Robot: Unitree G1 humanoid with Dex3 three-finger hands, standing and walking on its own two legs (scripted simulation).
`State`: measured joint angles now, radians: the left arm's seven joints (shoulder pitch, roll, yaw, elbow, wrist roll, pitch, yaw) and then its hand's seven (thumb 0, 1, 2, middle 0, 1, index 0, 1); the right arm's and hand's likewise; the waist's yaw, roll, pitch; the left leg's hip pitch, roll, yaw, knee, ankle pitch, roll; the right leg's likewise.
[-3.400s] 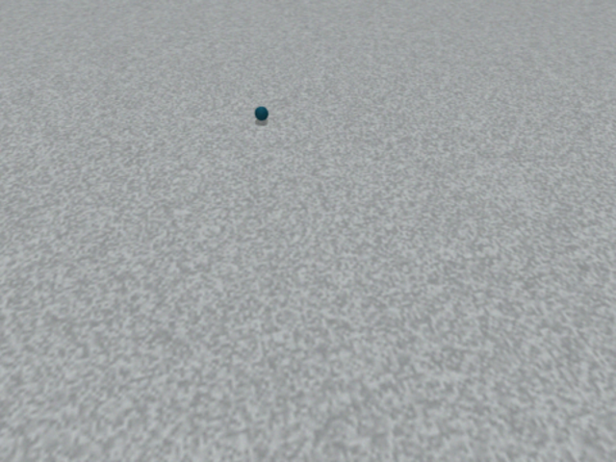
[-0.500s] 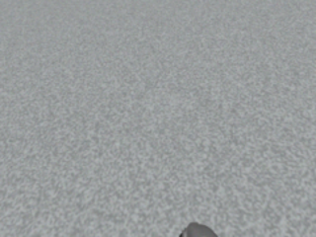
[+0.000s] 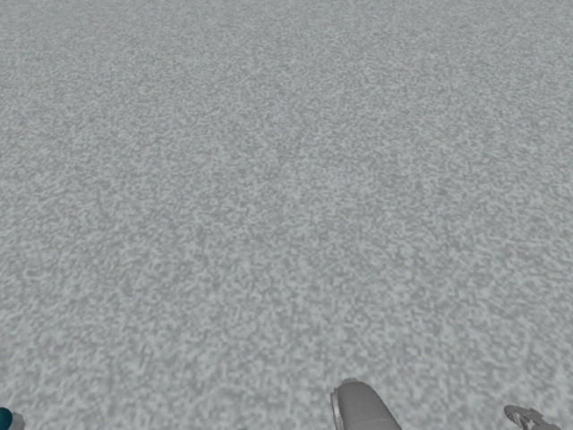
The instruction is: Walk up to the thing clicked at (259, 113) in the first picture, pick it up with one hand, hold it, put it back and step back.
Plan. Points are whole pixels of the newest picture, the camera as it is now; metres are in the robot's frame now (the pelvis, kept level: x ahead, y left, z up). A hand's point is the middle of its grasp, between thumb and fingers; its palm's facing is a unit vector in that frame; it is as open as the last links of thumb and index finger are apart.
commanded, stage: walk up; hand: left
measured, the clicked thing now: out of the picture +0.32 +0.86 -0.69
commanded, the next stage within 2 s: none
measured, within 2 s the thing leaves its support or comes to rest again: neither
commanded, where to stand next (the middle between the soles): -0.13 +0.83 m, yaw -23 degrees
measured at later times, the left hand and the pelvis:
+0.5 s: hand out of the picture +0.07 +0.56 -0.12, palm faces -0.12 -0.76 -0.64, open 7.4 cm; pelvis -0.03 +0.24 -0.02, yaw -6 degrees
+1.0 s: hand out of the picture +0.03 +0.74 -0.11, palm faces -0.22 -0.77 -0.59, open 7.4 cm; pelvis -0.09 +0.45 -0.01, yaw -12 degrees
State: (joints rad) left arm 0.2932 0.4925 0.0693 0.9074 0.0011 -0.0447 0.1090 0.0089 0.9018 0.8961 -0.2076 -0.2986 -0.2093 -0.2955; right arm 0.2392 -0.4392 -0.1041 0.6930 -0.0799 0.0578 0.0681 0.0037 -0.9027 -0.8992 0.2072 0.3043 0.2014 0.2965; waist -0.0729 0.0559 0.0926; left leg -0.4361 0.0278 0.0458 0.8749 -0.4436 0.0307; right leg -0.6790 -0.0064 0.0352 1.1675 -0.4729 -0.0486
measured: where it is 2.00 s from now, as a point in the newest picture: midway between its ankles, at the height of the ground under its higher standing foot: outside the picture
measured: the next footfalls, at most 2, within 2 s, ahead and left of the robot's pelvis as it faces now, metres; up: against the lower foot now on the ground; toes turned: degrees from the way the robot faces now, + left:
right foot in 0.14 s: +0.11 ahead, -0.04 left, +0.00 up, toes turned -8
left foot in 0.46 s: +0.04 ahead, +0.39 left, +0.00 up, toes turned -5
